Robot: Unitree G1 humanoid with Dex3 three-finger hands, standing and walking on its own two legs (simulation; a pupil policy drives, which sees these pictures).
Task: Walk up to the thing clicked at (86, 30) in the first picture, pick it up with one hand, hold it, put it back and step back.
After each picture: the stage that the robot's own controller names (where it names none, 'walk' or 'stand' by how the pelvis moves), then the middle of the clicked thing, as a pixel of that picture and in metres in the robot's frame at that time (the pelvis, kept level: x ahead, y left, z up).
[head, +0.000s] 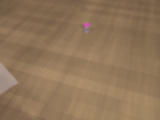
stand; (86, 27) +1.81 +0.00 -0.72
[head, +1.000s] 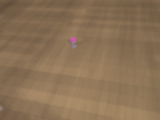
walk; (73, 42) +1.67 +0.29 -0.71
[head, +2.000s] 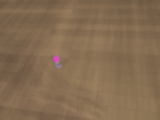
walk; (57, 62) +1.10 +0.42 -0.72
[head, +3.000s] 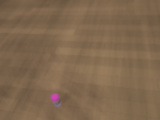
walk; (56, 100) +0.72 +0.37 -0.72
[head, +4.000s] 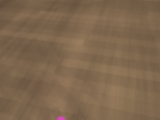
walk; out of the picture +0.52 +0.26 -0.72
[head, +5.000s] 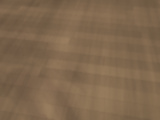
stand; out of the picture +0.41 +0.28 -0.71
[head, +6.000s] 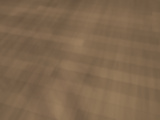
stand; out of the picture +0.41 +0.24 -0.71
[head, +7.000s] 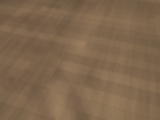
stand; out of the picture +0.41 +0.24 -0.72
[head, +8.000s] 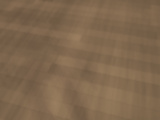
stand; out of the picture +0.40 +0.26 -0.72
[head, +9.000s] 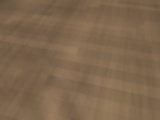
stand; out of the picture +0.39 +0.27 -0.72
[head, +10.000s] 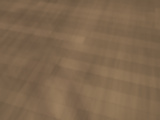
stand; out of the picture +0.39 +0.24 -0.72
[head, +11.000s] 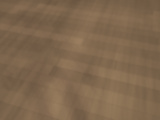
stand; out of the picture +0.41 +0.26 -0.72
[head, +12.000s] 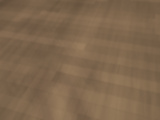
stand; out of the picture +0.40 +0.27 -0.72
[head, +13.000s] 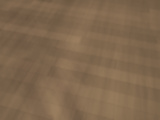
stand; out of the picture +0.36 +0.22 -0.71
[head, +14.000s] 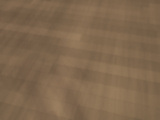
stand; out of the picture +0.39 +0.23 -0.72
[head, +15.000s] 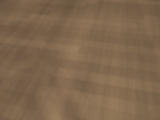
stand; out of the picture +0.37 +0.23 -0.73
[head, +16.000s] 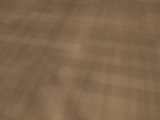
stand; out of the picture +0.36 +0.23 -0.73
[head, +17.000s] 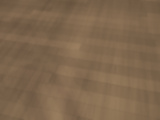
stand; out of the picture +0.36 +0.23 -0.73
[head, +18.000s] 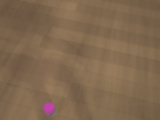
go down; (49, 109) +0.40 +0.22 -0.60
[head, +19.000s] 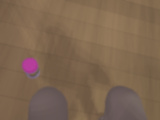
go down; (31, 68) +0.45 +0.25 -0.31
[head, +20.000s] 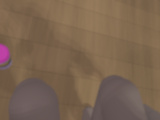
close in; (1, 57) +0.44 +0.27 -0.25
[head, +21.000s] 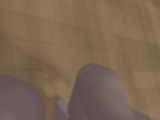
close; out of the picture +0.43 +0.30 -0.22
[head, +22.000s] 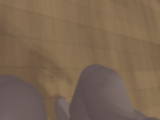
close; out of the picture +0.42 +0.30 -0.23
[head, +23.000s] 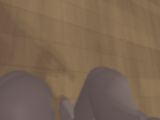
lift; out of the picture +0.37 +0.26 -0.23
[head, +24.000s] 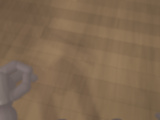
close; out of the picture +0.18 +0.23 -0.56
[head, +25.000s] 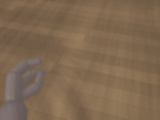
close; out of the picture +0.14 +0.21 -0.70
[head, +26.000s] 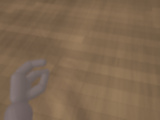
stand; out of the picture +0.16 +0.22 -0.70
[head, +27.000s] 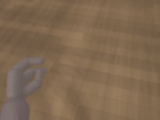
hold; out of the picture +0.17 +0.25 -0.70
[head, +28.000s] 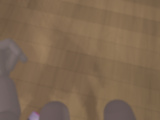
crouch; out of the picture +0.22 +0.27 -0.46
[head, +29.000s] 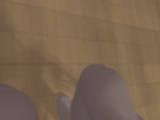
lower; out of the picture +0.21 +0.31 -0.26
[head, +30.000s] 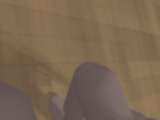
lower; out of the picture +0.20 +0.32 -0.25
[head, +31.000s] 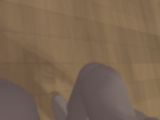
lower; out of the picture +0.21 +0.32 -0.25
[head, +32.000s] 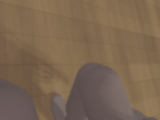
lower; out of the picture +0.21 +0.33 -0.25
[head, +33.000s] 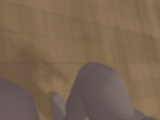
lower; out of the picture +0.21 +0.33 -0.25
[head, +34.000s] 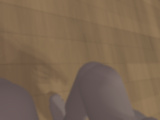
open; out of the picture +0.21 +0.33 -0.25
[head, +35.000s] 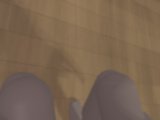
stand; out of the picture +0.24 +0.35 -0.27
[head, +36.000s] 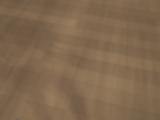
stand; out of the picture +0.25 +0.36 -0.64
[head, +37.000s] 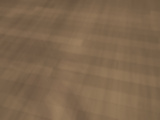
stand; out of the picture +0.28 +0.39 -0.69
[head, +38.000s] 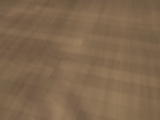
stand; out of the picture +0.29 +0.41 -0.69
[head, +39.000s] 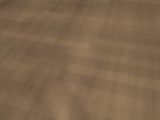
stand; out of the picture +0.33 +0.43 -0.75
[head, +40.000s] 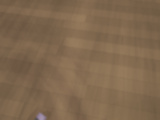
walk; out of the picture +0.37 +0.38 -0.73
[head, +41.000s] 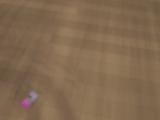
walk; (30, 99) +0.55 +0.40 -0.72
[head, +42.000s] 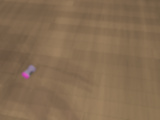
walk; (28, 71) +0.86 +0.56 -0.72
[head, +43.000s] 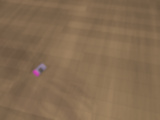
stand; (39, 69) +0.95 +0.48 -0.73
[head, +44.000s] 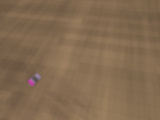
stand; (34, 79) +0.97 +0.54 -0.75
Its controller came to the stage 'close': yes
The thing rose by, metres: 0.05
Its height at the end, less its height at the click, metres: -0.02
